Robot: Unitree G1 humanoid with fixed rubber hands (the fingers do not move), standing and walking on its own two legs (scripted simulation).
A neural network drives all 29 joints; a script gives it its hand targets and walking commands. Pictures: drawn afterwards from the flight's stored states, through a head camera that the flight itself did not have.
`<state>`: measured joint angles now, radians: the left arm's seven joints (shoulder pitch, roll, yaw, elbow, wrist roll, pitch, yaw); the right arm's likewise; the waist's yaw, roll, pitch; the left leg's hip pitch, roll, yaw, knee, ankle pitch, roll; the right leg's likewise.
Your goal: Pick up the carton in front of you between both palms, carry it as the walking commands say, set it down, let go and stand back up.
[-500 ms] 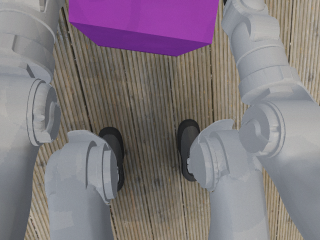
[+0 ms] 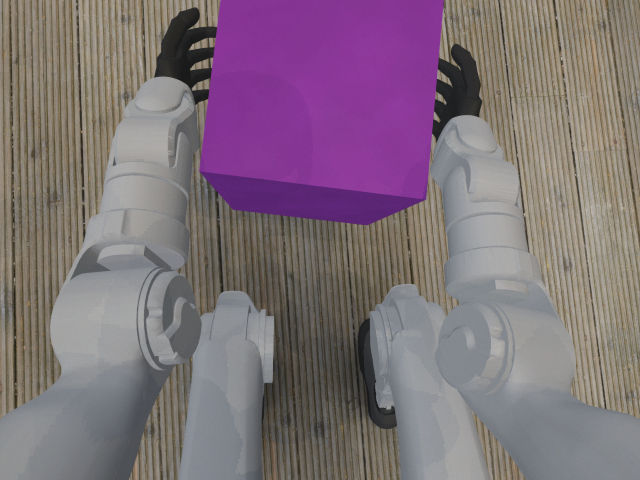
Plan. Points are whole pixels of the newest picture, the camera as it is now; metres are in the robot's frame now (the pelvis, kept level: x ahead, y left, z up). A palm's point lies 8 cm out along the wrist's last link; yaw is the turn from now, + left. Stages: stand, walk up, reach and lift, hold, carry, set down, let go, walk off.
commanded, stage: reach and lift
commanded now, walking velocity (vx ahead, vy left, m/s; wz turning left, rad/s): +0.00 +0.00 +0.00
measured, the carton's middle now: (315, 127) +0.53 +0.01 -0.14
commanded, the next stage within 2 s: none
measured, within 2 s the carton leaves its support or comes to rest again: neither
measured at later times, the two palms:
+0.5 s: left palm (124, 54) +0.49 +0.16 +0.07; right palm (545, 84) +0.48 -0.14 +0.07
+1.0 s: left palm out of the picture +0.44 +0.15 +0.22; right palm out of the picture +0.44 -0.15 +0.23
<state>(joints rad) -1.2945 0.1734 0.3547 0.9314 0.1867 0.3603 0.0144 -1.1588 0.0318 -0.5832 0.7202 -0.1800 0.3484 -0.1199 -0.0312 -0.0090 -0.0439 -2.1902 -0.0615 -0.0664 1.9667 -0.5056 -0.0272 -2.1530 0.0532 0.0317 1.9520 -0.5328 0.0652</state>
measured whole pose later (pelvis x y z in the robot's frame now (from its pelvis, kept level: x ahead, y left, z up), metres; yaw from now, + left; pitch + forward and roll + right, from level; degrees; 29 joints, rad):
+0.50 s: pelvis +0.02 +0.00 +0.11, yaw +1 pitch +41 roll -2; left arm -0.95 0.02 0.39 0.66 0.23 0.42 0.00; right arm -0.88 0.10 -0.51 0.55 -0.20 0.41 -0.07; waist -0.03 -0.01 -0.21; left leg -1.83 -0.05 -0.06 1.61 -0.48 -0.02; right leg -1.81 0.05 0.05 1.60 -0.50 0.05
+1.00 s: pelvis +0.07 +0.00 +0.25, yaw +2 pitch +24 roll +0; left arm -0.57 -0.10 0.37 0.58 0.24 0.39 0.01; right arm -0.54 0.15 -0.42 0.53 -0.22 0.38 -0.04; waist -0.01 -0.02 -0.20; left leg -1.12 -0.03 -0.05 1.10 -0.41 -0.01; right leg -1.11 0.03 0.07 1.10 -0.42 0.03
